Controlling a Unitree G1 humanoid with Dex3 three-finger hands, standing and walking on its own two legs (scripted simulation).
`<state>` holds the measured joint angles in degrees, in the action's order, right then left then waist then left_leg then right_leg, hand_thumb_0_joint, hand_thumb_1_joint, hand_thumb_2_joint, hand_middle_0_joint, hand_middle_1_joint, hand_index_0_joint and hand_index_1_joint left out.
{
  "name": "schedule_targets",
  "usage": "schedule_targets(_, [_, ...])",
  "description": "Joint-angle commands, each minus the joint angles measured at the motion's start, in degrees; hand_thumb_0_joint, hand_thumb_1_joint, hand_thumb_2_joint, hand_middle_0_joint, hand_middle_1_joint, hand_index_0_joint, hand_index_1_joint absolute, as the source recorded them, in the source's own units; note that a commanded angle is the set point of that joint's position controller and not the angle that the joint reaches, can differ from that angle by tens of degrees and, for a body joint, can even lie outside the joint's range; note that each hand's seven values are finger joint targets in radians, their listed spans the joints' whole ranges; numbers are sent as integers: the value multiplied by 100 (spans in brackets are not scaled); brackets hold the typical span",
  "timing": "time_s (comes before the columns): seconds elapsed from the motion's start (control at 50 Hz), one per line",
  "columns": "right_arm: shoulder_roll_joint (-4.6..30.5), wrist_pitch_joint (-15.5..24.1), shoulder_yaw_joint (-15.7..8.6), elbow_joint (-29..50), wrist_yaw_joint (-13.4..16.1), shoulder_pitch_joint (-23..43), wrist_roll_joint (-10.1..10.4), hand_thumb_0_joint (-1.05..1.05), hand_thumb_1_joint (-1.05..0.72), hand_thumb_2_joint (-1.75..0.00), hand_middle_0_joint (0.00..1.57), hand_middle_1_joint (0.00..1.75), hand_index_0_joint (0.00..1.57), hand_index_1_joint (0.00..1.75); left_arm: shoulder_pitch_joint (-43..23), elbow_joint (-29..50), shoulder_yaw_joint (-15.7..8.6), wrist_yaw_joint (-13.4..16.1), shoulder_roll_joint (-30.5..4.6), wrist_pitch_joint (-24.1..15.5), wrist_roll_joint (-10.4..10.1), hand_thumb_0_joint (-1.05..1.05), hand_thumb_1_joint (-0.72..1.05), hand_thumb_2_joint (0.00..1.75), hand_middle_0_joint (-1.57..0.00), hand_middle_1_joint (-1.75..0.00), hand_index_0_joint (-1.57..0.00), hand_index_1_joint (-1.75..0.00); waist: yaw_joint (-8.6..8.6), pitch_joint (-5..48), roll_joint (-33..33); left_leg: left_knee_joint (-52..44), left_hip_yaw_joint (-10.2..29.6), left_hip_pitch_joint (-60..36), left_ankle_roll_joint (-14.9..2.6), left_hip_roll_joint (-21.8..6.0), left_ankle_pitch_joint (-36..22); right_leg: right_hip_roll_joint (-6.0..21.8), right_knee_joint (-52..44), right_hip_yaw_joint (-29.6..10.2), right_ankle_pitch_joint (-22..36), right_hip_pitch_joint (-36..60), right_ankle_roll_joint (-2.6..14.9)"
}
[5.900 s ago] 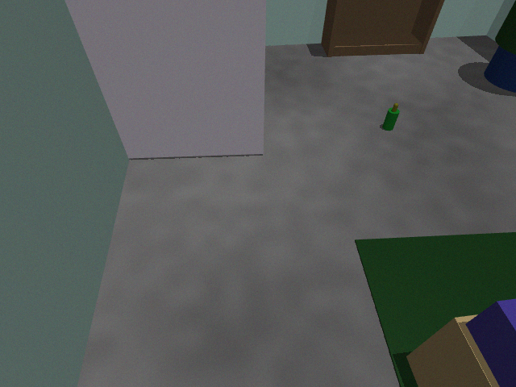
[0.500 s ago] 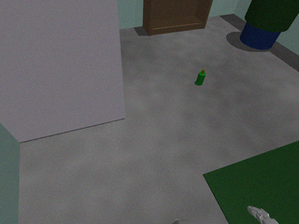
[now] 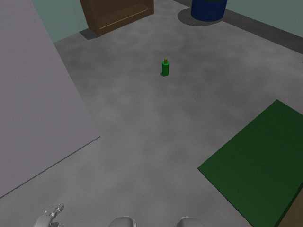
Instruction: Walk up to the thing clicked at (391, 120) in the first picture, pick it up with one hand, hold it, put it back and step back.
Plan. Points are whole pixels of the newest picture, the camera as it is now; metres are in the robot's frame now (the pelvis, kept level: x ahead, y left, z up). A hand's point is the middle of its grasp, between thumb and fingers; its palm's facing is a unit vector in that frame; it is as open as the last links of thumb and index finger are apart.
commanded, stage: walk up
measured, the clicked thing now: (165, 66) +1.49 -0.11 -0.66
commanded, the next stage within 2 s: stand in 1.06 s
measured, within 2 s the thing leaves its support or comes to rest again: neither
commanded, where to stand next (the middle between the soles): +0.08 +0.00 m, yaw -13 degrees
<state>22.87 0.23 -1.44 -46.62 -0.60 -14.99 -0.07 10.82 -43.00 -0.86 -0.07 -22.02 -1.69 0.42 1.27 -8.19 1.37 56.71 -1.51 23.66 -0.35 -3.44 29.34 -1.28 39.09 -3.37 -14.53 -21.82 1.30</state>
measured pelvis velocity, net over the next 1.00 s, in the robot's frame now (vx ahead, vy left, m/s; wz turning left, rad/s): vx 0.00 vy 0.00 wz -0.25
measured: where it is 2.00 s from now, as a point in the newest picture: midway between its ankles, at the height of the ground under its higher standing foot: outside the picture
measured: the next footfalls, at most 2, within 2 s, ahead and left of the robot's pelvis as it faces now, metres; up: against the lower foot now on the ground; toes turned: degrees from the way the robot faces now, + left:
left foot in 0.10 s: +0.10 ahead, +0.13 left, +0.00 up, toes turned -10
right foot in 0.42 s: +0.01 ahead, -0.13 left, +0.00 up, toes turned -10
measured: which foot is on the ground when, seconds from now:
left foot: up 0.00-0.08, down 0.10-1.00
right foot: down 0.00-0.12, up 0.14-0.40, down 0.42-1.00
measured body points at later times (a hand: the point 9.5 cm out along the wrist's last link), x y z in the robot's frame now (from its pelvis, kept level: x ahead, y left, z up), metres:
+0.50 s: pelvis -0.01 +0.01 -0.01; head +0.02 +0.01 +0.44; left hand +0.11 +0.32 -0.12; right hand -0.01 -0.35 -0.11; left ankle +0.05 +0.15 -0.70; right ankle -0.03 -0.13 -0.72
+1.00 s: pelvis +0.00 +0.00 +0.02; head +0.01 -0.01 +0.46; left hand +0.18 +0.27 -0.10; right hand +0.02 -0.32 -0.11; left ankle +0.06 +0.14 -0.72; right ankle -0.03 -0.13 -0.72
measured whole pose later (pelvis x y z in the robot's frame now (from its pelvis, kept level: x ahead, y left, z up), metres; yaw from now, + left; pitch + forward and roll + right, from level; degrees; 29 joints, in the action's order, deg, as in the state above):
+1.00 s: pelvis +0.00 +0.00 +0.02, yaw -14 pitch -3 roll +0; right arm 21.3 1.0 0.0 -60.9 -0.8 -6.2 0.0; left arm 5.7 -60.6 -0.2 -0.3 -20.5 -1.3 -0.1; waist 0.4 -3.6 0.8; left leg 29.8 -3.3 12.7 2.1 -4.0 13.9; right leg -0.4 31.5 -4.6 -16.9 -11.6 -0.8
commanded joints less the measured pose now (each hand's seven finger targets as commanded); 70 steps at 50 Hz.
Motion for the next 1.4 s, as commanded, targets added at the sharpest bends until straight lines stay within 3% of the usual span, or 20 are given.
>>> schedule_targets(0.0, [1148,167,-452,181,144,-560,0,0,-90,-90,20,30,20,30,93,432,-542,98,-1596,72,69,0,90,90,-20,-30,-20,-30,-84,1031,-1337,-818,-198,-487,-3,205,-658,1032,-626,-1138,2693,88,1193])
schedule_targets(0.06, [1209,234,-571,-97,223,-1092,-61,0,-90,-90,20,30,20,30,-383,595,-499,57,-1326,263,18,0,90,90,-20,-30,-20,-30,306,1001,-826,-2138,-67,-1619,-153,287,-1647,530,241,-1042,882,-1093,689])
schedule_targets(0.08, [1650,279,-657,-7,259,-1053,-184,0,-90,-90,20,30,20,30,-303,657,-430,58,-1026,296,-17,0,90,90,-20,-30,-20,-30,346,840,293,-3015,1554,-1508,-447,-818,-1154,-104,1215,-887,-155,-1667,271])
schedule_targets(0.1, [2235,288,-778,180,255,-644,-86,0,-90,-90,20,30,20,30,-52,554,-457,111,-1148,354,46,0,90,90,-20,-30,-20,-30,159,792,1145,-3926,3284,-743,-1180,-2473,-989,-502,2493,-430,-1876,-1445,-12])
schedule_targets(0.12, [2430,292,-857,294,244,-149,-53,0,-90,-90,20,30,20,30,-79,474,-588,138,-1572,366,134,0,90,90,-20,-30,-20,-30,48,524,1062,-4122,3909,-361,-1834,-2889,-1020,-272,3290,-793,-2010,-1372,-39])
schedule_targets(0.16, [1851,336,-689,305,333,103,-94,0,-90,-90,20,30,20,30,125,150,-685,76,-1518,365,35,0,90,90,-20,-30,-20,-30,-183,346,249,-3424,2191,-401,-1367,-1893,-1744,-95,3602,-858,-1431,-1360,-61])
schedule_targets(0.2, [1838,360,-685,257,325,70,-121,0,-90,-90,20,30,20,30,344,28,-698,-42,-1430,349,4,0,90,90,-20,-30,-20,-30,-195,585,860,-3125,1430,-859,-1169,-1553,-2158,58,3011,-476,-1205,-1203,-56])
schedule_targets(0.3, [1913,305,-677,268,193,-216,-247,0,-90,-90,20,30,20,30,50,1,-649,-196,-1255,257,72,0,90,90,-20,-30,-20,-30,134,832,1158,-3047,1001,-1191,-1167,-1439,-1141,59,1117,295,-1823,-583,-126])
schedule_targets(0.36, [1795,165,-580,355,115,209,-192,0,-90,-90,20,30,20,30,771,-428,-636,-105,-1119,145,95,0,90,90,-20,-30,-20,-30,-251,926,1070,-2321,438,-547,-929,-1194,-1425,-169,-579,751,-845,718,4])
schedule_targets(0.38, [1533,119,-479,345,108,125,-168,0,-90,-90,20,30,20,30,1036,-574,-692,-53,-1213,91,131,0,90,90,-20,-30,-20,-30,-384,1007,590,-1563,178,-142,-751,-1017,-1291,-179,-1031,545,-651,1282,28])
schedule_targets(0.4, [1059,94,-329,404,104,32,-134,0,-90,-90,20,30,20,30,1160,-583,-818,-7,-1632,30,196,0,90,90,-20,-30,-20,-30,-457,837,-666,-276,-169,771,-403,-577,-743,644,-1653,-1190,-1124,1611,277])
schedule_targets(0.42, [933,74,-288,545,161,442,-73,0,-90,-90,20,30,20,30,636,-291,-814,31,-2127,-11,246,0,90,90,-20,-30,-20,-30,-371,510,-1384,-64,-91,1471,-84,2,453,1782,-2152,-3260,-1542,881,1090])
schedule_targets(0.44, [1420,99,-442,430,230,644,-105,0,-90,-90,20,30,20,30,403,-260,-793,13,-2219,4,202,0,90,90,-20,-30,-20,-30,-344,230,-979,220,400,892,-64,-270,592,2089,-2103,-3344,-1445,70,1493])
schedule_targets(0.48, [1341,180,-397,87,153,255,-10,0,-90,-90,20,30,20,30,134,-319,-615,48,-1720,-51,101,0,90,90,-20,-30,-20,-30,-85,453,-581,-428,401,629,-105,-316,62,1437,-1368,-2032,-116,593,1183])
schedule_targets(0.56, [1189,283,-354,-382,134,-285,-49,0,-90,-90,20,30,20,30,-164,-409,-472,18,-1542,-24,10,0,90,90,-20,-30,-20,-30,193,817,-885,-2228,-79,-1246,-174,103,-1201,875,-569,-945,854,-198,722])
schedule_targets(0.62, [1794,328,-421,-320,106,325,-55,0,-90,-90,20,30,20,30,157,-708,-374,89,-1253,13,-105,0,90,90,-20,-30,-20,-30,-157,838,533,-3462,2253,-709,-1143,-1592,-902,62,478,105,-1080,90,76])
schedule_targets(0.66, [1578,305,-294,-315,64,797,-87,0,-90,-90,20,30,20,30,420,-955,-348,83,-1179,-52,-49,0,90,90,-20,-30,-20,-30,-410,819,397,-3110,1538,-477,-870,-1196,-1291,207,-314,-137,-838,686,132])
schedule_targets(0.72, [1249,245,-187,-524,61,745,2,0,-90,-90,20,30,20,30,-96,-1041,-391,48,-1514,-136,-39,0,90,90,-20,-30,-20,-30,-119,446,-1,-2479,381,-503,-155,-193,-1447,763,-1185,-1191,-14,416,460])
schedule_targets(1.14, [1033,182,-138,-1471,45,1318,-8,0,-90,-90,20,30,20,30,-1011,-1815,-148,38,-1097,-72,-37,0,90,90,-20,-30,-20,-30,-33,1152,-196,-3788,363,-1943,-20,-502,-2737,745,-2052,-516,1496,1340,-35])
schedule_targets(1.38, [990,170,-144,-1618,64,1428,-43,0,-90,-90,20,30,20,30,-1017,-1952,-146,37,-1055,-23,-32,0,90,90,-20,-30,-20,-30,-61,1011,29,-4070,363,-1885,28,-503,-2387,753,-2277,-427,1054,1337,-57])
